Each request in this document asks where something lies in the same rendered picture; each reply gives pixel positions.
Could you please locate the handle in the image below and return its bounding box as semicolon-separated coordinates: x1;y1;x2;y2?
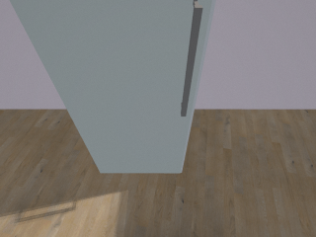
181;0;203;117

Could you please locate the fridge door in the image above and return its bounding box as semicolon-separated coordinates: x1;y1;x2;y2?
9;0;212;174

